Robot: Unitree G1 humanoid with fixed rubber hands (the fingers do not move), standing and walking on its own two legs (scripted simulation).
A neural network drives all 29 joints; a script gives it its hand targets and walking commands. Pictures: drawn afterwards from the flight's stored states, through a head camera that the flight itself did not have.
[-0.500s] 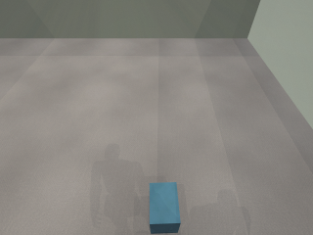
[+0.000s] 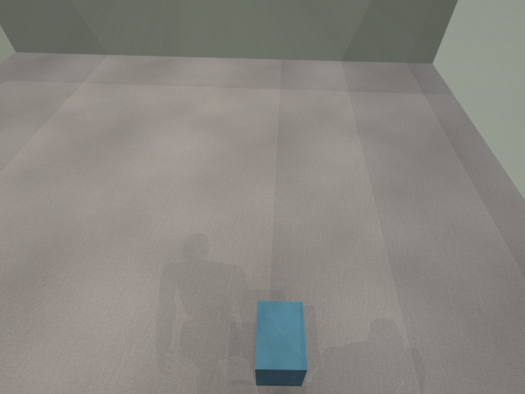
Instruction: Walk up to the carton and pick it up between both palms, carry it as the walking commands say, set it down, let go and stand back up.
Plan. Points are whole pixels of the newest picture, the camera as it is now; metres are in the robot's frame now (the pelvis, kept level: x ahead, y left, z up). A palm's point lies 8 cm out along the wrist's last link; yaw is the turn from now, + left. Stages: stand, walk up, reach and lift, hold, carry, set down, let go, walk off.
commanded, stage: walk up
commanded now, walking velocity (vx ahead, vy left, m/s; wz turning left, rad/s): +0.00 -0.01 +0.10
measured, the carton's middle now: (279, 343) +0.42 -0.03 -0.67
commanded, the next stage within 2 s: stand in 0.26 s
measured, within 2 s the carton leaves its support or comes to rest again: neither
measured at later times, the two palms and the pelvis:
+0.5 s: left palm out of the picture +0.01 +0.23 -0.14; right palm out of the picture +0.06 -0.22 -0.14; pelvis -0.01 +0.00 -0.01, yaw +1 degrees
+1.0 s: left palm out of the picture +0.17 +0.20 -0.17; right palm out of the picture +0.16 -0.21 -0.17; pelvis -0.03 +0.01 -0.06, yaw -4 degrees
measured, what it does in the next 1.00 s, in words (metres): lowers itself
